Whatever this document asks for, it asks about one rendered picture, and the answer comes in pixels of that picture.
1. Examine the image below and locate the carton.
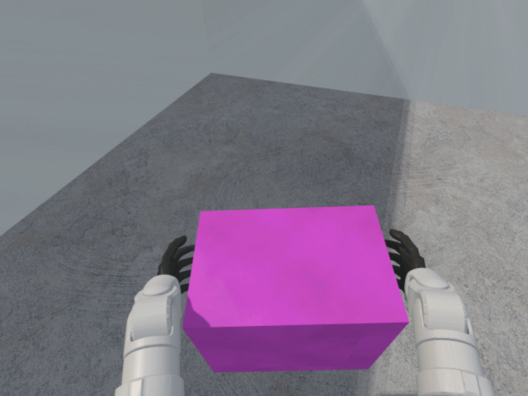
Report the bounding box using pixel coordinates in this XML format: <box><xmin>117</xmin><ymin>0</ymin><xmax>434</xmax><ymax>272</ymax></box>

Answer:
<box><xmin>182</xmin><ymin>205</ymin><xmax>409</xmax><ymax>373</ymax></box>

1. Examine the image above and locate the robot left hand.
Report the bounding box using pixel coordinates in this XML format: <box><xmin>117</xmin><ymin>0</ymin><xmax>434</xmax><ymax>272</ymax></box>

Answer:
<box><xmin>157</xmin><ymin>235</ymin><xmax>195</xmax><ymax>293</ymax></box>

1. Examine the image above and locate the right robot forearm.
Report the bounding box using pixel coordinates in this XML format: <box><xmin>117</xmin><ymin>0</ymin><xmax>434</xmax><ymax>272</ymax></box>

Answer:
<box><xmin>404</xmin><ymin>268</ymin><xmax>495</xmax><ymax>396</ymax></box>

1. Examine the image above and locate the left robot forearm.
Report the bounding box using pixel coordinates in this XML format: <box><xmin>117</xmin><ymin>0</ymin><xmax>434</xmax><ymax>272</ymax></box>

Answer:
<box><xmin>115</xmin><ymin>275</ymin><xmax>185</xmax><ymax>396</ymax></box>

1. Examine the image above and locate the robot right hand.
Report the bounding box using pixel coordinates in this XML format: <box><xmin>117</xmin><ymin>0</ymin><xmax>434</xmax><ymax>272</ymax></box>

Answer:
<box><xmin>384</xmin><ymin>229</ymin><xmax>426</xmax><ymax>293</ymax></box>

